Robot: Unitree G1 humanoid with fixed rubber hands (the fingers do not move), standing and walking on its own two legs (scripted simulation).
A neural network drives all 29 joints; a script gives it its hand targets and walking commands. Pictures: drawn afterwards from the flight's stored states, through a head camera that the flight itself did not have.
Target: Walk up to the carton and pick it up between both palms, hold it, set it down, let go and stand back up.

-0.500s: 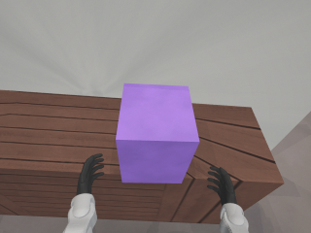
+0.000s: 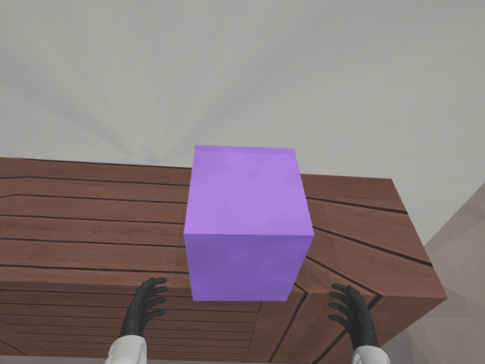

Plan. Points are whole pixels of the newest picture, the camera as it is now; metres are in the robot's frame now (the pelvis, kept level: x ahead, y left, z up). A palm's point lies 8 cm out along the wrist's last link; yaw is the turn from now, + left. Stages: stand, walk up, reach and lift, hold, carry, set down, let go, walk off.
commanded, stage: set down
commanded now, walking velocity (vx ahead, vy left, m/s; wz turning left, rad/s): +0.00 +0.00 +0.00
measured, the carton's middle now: (242, 226) +0.41 -0.02 -0.03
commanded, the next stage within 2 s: let go in 1.58 s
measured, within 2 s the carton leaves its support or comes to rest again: neither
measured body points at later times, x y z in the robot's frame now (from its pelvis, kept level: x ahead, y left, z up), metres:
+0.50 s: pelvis +0.00 +0.00 +0.00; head -0.01 +0.01 +0.45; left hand +0.21 +0.18 -0.07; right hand +0.17 -0.21 -0.07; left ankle +0.02 +0.11 -0.74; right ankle +0.05 -0.12 -0.74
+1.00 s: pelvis +0.01 +0.00 +0.00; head +0.01 +0.01 +0.45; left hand +0.21 +0.19 -0.09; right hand +0.18 -0.21 -0.08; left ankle +0.02 +0.11 -0.74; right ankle +0.05 -0.12 -0.74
